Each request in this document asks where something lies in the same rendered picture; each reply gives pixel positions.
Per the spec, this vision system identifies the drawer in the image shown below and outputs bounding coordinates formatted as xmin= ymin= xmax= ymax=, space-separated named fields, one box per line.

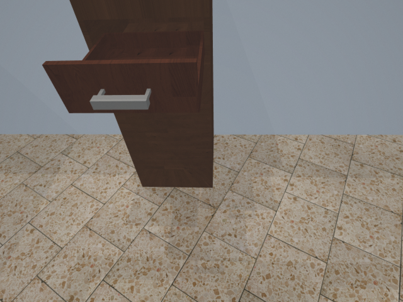
xmin=42 ymin=30 xmax=205 ymax=113

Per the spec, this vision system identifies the cabinet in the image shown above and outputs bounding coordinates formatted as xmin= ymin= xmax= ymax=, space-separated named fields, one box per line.
xmin=69 ymin=0 xmax=213 ymax=187

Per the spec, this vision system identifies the handle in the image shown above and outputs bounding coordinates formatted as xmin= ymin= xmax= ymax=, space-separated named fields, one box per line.
xmin=90 ymin=89 xmax=151 ymax=110

